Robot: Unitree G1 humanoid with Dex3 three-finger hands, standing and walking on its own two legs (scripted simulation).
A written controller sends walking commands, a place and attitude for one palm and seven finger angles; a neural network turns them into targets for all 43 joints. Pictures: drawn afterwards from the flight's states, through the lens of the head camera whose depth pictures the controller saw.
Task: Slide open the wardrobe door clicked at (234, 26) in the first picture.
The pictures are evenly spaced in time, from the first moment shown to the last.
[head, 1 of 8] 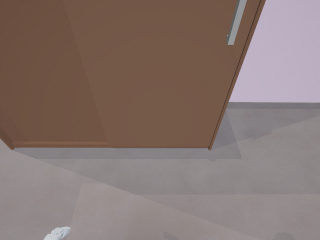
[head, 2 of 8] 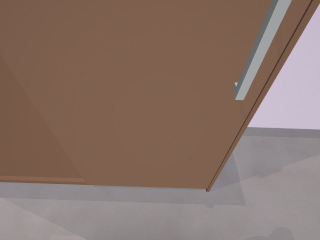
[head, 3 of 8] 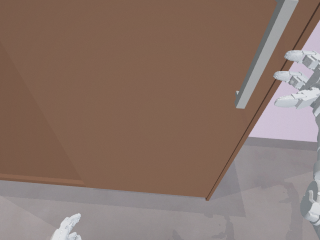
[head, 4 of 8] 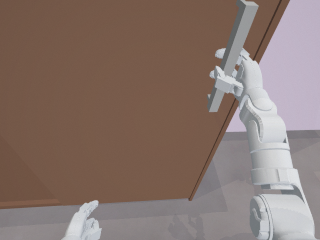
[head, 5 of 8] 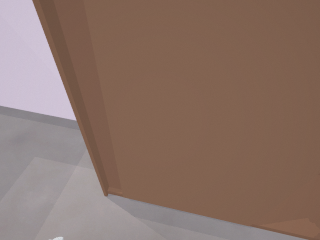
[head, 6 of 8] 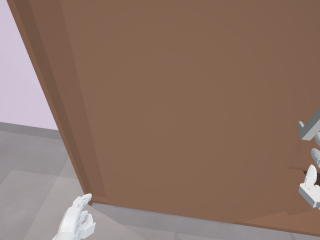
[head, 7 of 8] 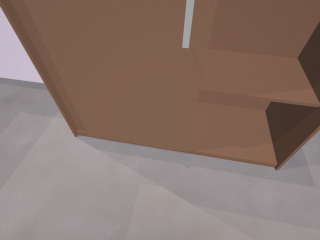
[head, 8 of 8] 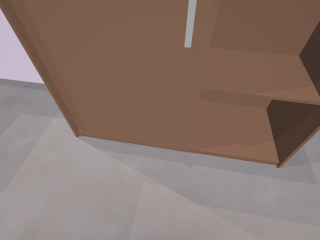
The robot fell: no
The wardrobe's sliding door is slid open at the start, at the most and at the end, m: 0.00 0.62 0.62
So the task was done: yes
